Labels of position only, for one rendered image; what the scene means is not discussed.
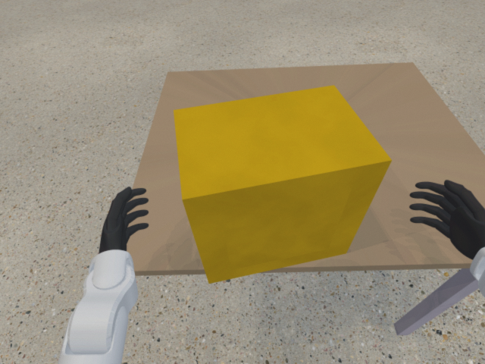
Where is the left robot forearm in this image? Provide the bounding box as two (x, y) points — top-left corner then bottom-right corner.
(58, 249), (138, 364)

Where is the table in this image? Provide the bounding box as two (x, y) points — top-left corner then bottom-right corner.
(127, 62), (485, 335)

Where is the carton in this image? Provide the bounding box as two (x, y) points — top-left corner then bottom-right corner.
(174, 85), (392, 284)

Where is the right robot hand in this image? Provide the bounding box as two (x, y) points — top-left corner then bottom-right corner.
(409, 180), (485, 260)

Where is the right robot forearm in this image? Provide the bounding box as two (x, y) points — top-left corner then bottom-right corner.
(470, 247), (485, 297)

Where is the left robot hand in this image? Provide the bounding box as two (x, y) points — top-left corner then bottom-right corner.
(99, 187), (149, 253)

